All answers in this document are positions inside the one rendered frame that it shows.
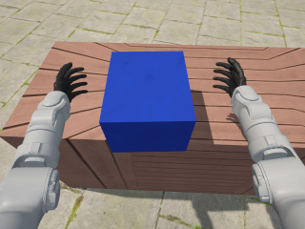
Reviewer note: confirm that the right robot forearm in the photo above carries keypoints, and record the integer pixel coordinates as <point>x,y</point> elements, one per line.
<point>259,126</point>

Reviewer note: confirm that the robot left hand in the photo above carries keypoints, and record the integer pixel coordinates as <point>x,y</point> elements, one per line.
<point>63,81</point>

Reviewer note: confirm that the left robot upper arm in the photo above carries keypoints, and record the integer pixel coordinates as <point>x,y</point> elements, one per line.
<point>27,194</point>

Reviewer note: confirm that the right robot upper arm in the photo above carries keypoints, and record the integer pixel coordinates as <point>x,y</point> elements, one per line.
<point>281,183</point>

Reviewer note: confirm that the pedestal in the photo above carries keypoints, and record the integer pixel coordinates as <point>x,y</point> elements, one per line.
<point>217,159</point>

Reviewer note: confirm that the robot right hand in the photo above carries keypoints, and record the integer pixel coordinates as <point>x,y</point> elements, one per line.
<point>235,73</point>

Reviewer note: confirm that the carton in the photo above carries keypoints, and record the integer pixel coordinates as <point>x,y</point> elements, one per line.
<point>147,104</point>

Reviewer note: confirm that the left robot forearm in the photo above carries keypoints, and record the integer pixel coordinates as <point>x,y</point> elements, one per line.
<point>40,147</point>

